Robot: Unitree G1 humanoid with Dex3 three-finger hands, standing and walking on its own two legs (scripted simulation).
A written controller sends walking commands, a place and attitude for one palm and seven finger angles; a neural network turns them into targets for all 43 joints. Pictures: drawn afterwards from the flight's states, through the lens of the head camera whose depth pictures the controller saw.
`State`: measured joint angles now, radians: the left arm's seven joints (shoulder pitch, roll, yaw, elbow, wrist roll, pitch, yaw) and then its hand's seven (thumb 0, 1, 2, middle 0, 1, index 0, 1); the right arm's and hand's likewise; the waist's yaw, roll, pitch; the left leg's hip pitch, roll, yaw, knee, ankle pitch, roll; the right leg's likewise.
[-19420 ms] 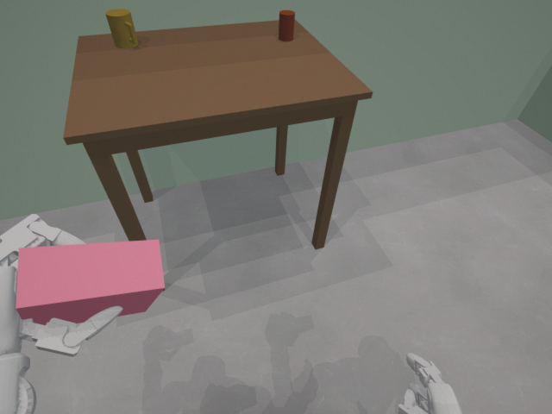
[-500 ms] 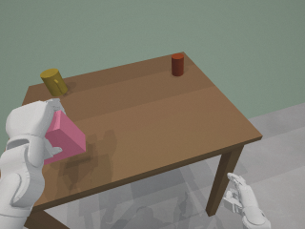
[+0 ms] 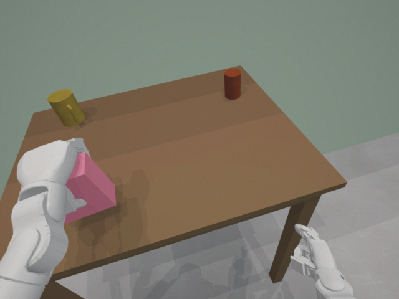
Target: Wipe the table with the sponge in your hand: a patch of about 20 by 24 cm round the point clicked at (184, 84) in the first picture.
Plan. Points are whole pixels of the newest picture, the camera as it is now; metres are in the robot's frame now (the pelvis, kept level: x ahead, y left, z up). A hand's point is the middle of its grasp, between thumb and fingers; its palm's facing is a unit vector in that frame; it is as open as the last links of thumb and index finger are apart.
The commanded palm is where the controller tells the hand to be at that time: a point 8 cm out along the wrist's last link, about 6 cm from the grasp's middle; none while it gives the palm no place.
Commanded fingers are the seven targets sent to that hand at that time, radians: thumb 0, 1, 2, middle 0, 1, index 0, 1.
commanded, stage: move the sponge above the wiping area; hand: left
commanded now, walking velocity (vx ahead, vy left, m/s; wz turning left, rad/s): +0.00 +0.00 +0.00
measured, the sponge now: (79, 195) +0.25 +0.30 +0.09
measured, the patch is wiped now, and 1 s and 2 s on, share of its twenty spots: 0.00 0.00 0.00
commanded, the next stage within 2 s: none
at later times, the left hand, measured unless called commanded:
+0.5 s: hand (73, 186) +0.25 +0.30 +0.12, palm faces +0.02 -0.08 -1.00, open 9.6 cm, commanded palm +0.23 +0.29 +0.20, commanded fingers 0.00 0.10 1.30 -1.20 -1.60 -1.20 -1.60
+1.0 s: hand (65, 191) +0.24 +0.31 +0.12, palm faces +0.03 -0.08 -1.00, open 9.6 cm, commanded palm +0.22 +0.30 +0.20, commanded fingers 0.00 0.10 1.30 -1.20 -1.60 -1.20 -1.60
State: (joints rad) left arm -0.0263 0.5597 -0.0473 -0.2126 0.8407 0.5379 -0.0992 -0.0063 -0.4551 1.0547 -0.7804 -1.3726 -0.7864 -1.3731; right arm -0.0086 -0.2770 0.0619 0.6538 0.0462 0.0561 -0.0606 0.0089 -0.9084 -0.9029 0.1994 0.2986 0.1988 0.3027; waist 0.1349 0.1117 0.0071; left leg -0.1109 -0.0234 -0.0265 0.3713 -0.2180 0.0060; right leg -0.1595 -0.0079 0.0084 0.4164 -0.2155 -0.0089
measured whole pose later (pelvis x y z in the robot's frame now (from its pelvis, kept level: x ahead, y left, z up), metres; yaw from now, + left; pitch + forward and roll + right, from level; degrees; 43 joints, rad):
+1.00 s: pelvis +0.00 +0.00 +0.00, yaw +1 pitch -3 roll +0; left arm 0.04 0.57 -0.03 -0.17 0.85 0.44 -0.10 -0.01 -0.46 1.06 -0.78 -1.37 -0.79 -1.37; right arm 0.04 -0.29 0.04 0.66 0.04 0.04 -0.07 0.01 -0.91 -0.90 0.20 0.30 0.20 0.30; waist 0.13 0.11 0.01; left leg -0.11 -0.03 -0.04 0.39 -0.23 0.01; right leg -0.15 -0.01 0.00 0.42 -0.23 -0.01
